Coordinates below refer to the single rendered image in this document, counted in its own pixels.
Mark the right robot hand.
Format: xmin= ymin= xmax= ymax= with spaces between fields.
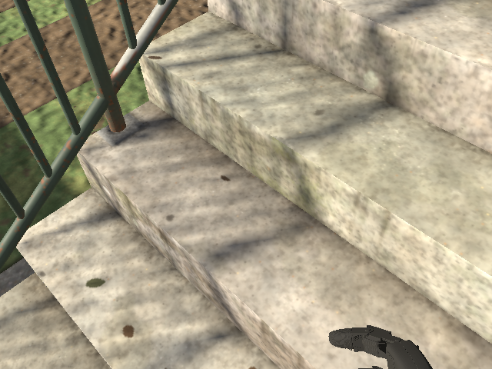
xmin=328 ymin=325 xmax=433 ymax=369

